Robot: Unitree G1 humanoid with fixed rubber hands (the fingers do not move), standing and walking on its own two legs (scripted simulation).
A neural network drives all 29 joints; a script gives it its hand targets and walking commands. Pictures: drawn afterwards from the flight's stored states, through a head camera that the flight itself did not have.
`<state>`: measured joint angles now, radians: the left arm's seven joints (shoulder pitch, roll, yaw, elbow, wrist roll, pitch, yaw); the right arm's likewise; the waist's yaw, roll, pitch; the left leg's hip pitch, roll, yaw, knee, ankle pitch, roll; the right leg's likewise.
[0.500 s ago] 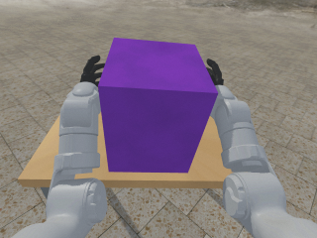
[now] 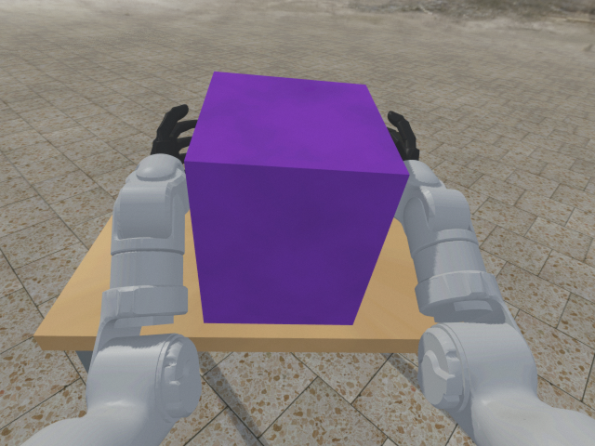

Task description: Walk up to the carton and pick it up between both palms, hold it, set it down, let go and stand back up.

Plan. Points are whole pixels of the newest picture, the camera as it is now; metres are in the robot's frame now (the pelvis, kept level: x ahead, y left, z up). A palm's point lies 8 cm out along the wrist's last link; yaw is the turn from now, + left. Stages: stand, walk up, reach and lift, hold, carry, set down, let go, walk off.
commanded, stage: hold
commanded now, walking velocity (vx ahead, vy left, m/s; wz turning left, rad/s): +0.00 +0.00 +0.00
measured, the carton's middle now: (285, 202) +0.37 +0.03 +0.21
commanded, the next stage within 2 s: none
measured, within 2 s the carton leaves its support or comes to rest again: neither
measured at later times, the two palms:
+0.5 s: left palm (168, 166) +0.37 +0.17 +0.26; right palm (400, 171) +0.38 -0.12 +0.25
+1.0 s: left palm (168, 165) +0.37 +0.17 +0.26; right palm (400, 171) +0.38 -0.12 +0.26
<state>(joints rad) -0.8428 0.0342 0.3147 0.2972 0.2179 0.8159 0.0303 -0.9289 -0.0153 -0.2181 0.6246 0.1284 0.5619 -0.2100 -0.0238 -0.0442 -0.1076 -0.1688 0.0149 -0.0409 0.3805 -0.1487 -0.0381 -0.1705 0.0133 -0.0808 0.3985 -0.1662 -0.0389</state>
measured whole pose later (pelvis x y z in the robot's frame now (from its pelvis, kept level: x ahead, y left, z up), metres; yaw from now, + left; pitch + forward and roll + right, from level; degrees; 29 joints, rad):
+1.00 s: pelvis +0.00 +0.00 +0.00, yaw +0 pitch -4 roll +0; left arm -0.84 0.03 0.31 0.30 0.22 0.82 0.03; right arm -0.93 -0.02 -0.22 0.63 0.13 0.56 -0.21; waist -0.02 -0.04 -0.11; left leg -0.17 0.01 -0.04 0.38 -0.15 -0.04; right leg -0.17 0.01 -0.08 0.40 -0.17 -0.04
